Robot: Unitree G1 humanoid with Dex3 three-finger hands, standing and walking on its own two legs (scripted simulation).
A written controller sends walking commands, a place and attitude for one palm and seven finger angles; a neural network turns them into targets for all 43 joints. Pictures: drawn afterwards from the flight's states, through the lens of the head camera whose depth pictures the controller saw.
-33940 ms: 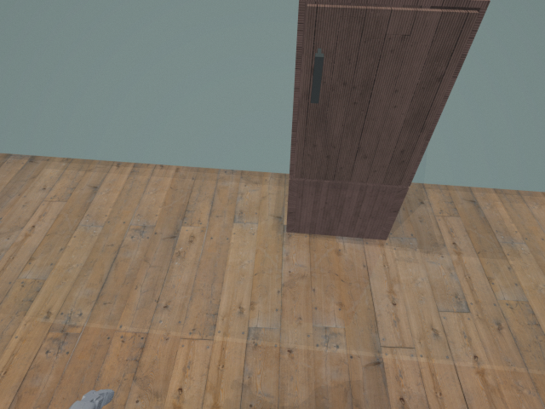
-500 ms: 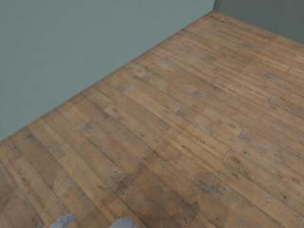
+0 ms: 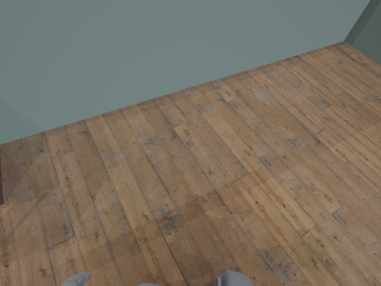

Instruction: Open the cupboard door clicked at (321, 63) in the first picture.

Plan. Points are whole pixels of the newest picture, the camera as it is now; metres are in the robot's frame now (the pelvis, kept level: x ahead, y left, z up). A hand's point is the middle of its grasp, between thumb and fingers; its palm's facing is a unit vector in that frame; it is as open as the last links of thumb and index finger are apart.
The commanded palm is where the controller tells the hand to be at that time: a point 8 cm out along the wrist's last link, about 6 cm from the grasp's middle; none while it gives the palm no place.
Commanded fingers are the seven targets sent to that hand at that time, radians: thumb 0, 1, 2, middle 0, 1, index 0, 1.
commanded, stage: turn to face it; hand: left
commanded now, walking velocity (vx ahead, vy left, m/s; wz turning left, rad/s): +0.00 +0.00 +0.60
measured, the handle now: out of the picture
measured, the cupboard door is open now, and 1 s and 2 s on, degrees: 39 39 39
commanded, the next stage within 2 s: take the last steps up to it in 1.86 s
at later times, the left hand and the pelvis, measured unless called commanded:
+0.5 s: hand out of the picture -0.01 +0.19 -0.19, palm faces +0.31 -0.93 -0.19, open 7.4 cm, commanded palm none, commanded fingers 0.00 0.90 0.90 -0.20 -0.30 -0.20 -0.30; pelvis +0.00 -0.01 -0.02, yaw +19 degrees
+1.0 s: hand out of the picture -0.03 +0.18 -0.16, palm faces +0.56 -0.78 -0.27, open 7.3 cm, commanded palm none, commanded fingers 0.00 0.90 0.90 -0.20 -0.30 -0.20 -0.30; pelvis +0.01 -0.04 +0.00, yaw +37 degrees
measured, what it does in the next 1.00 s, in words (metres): steps on the spot, turning left: right foot, then left foot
